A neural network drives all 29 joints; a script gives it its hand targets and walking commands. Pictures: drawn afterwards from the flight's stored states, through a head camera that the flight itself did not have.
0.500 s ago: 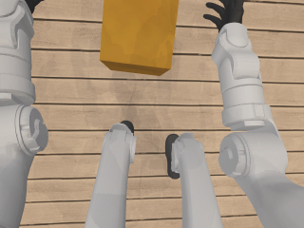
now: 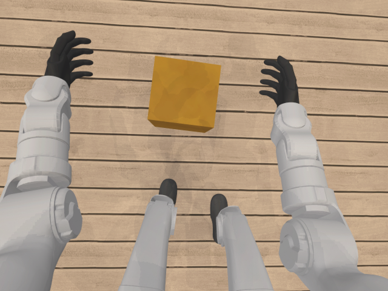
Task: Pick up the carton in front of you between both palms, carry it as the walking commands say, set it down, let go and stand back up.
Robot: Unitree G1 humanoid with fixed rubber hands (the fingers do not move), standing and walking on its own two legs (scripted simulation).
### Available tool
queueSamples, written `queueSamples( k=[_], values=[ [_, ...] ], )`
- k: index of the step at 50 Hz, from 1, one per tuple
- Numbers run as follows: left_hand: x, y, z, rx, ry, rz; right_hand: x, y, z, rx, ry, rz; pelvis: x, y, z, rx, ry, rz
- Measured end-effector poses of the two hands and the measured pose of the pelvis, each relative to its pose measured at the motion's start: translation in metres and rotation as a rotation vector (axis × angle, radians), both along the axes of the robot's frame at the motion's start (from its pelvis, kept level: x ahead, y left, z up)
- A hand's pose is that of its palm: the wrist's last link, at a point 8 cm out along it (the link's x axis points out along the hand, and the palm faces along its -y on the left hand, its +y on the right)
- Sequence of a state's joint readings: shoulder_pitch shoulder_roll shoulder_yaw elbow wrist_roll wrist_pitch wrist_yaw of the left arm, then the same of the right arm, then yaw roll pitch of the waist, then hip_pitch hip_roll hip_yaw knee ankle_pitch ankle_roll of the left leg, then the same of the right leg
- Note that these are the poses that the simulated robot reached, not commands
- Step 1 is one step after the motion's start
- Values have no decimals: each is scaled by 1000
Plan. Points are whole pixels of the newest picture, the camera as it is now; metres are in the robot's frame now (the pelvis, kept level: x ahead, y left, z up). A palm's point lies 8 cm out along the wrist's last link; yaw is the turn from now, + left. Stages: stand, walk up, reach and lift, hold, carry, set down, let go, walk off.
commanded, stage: let go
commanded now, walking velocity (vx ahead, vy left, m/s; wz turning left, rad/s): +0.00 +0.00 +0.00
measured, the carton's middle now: (183, 100) +0.53 +0.06 -0.55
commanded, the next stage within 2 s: stand in 1.12 s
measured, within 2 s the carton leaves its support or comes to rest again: neither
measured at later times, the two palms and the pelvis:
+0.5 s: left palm (47, 184) +0.29 +0.23 -0.01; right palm (378, 206) +0.30 -0.23 +0.00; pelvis +0.06 -0.02 +0.08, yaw +2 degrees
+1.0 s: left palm (49, 238) +0.23 +0.20 +0.03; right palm out of the picture +0.25 -0.26 +0.04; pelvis +0.08 -0.04 +0.10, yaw +2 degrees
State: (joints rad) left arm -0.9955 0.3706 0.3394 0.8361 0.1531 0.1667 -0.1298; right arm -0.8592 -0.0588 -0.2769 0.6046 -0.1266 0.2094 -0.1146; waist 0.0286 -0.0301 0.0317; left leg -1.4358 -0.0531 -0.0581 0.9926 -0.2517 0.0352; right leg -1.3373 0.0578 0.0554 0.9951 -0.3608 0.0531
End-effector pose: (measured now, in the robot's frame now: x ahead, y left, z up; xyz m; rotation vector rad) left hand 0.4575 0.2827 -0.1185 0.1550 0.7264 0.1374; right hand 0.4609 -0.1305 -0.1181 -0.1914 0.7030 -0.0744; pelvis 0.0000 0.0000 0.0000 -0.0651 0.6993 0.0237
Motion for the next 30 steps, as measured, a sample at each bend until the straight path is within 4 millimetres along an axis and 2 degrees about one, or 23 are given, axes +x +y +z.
queueSamples(
  k=[5, 11, 16, 25, 30],
  values=[
    [-39, -1, 19, 6, 25, 5, -33, -14, 20, -15, 39, 29, 15, 0, 22, 12, -52, 5],
    [-74, -10, 50, -3, 26, 1, -63, -35, 50, -10, 48, 39, 30, -3, 42, 26, -124, 7],
    [-104, -25, 73, -6, 32, -13, -95, -57, 75, -4, 55, 35, 40, -8, 57, 39, -203, 4],
    [-170, -54, 110, -8, 52, -27, -164, -99, 113, 6, 77, 19, 55, -21, 82, 65, -402, -2],
    [-202, -67, 130, -9, 59, -26, -194, -117, 133, 9, 77, 16, 64, -29, 93, 77, -519, -1]
  ],
)
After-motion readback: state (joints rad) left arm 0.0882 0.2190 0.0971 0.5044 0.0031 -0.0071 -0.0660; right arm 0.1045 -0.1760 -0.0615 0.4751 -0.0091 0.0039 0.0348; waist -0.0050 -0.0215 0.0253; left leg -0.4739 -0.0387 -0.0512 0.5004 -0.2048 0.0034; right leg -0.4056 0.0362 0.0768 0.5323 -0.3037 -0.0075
